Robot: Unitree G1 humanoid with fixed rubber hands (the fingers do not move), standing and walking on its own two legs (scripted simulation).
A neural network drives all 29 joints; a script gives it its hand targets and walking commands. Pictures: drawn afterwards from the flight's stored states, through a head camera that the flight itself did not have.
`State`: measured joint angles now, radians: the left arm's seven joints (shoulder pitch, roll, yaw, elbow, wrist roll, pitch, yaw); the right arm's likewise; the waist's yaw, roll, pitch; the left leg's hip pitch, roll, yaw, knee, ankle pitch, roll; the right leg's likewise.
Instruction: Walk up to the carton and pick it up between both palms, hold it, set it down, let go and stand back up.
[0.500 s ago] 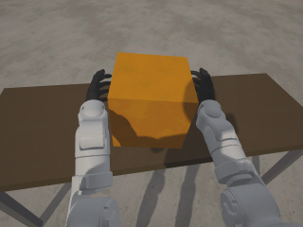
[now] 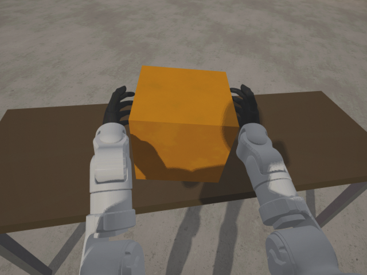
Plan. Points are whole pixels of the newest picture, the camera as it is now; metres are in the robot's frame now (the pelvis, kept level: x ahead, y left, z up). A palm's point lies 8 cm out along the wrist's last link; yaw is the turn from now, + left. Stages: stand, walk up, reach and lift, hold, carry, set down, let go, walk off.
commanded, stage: hold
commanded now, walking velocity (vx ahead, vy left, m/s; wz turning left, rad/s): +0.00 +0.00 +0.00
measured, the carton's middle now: (181, 125) +0.39 +0.01 +0.13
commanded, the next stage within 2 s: none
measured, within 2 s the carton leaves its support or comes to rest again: neither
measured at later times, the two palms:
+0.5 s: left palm (113, 124) +0.36 +0.15 +0.17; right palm (246, 121) +0.36 -0.13 +0.17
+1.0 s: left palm (114, 125) +0.36 +0.14 +0.17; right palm (246, 122) +0.37 -0.14 +0.17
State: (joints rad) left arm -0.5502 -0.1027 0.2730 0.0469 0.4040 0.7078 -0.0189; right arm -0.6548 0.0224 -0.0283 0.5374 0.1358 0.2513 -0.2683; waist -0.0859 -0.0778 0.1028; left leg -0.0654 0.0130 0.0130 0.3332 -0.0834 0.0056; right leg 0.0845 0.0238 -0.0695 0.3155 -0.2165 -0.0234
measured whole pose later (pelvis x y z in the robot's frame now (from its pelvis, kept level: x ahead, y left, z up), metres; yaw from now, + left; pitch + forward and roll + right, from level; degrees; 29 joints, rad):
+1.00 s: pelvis +0.00 +0.00 +0.00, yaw +0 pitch -10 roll -1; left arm -0.56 -0.11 0.27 0.06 0.41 0.70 0.00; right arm -0.68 0.02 -0.05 0.59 0.13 0.22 -0.24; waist -0.08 -0.08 0.11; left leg -0.07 0.01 0.02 0.34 -0.09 0.01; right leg 0.08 0.02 -0.07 0.31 -0.21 -0.02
